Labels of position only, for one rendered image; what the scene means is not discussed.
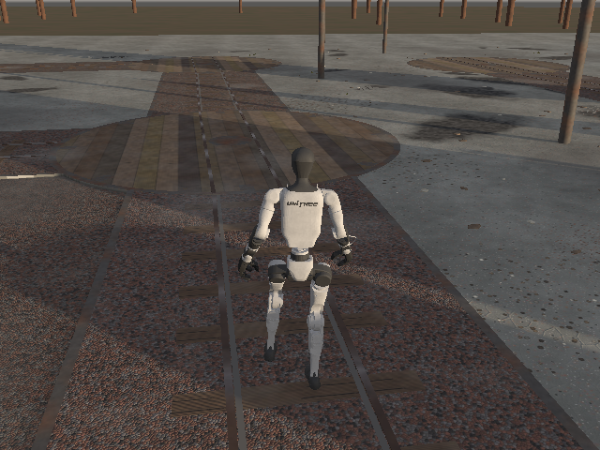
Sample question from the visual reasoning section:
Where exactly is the left robot hand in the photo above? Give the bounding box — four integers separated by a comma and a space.
238, 256, 259, 280

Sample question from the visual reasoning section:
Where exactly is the left robot upper arm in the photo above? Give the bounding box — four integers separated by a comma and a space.
254, 187, 283, 240

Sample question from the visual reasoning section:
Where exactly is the robot right forearm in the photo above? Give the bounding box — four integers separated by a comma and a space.
337, 225, 352, 255

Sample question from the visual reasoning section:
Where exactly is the robot left thigh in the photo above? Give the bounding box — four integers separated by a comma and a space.
268, 260, 287, 308

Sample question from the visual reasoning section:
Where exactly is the robot left forearm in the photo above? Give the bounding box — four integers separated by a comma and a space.
242, 225, 263, 263

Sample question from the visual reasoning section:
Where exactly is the humanoid robot head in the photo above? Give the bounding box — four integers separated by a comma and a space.
286, 147, 318, 192

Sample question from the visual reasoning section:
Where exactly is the right robot hand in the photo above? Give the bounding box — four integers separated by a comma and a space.
331, 250, 353, 266

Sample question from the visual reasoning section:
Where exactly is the right robot upper arm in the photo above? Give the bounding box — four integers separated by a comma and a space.
321, 188, 347, 239

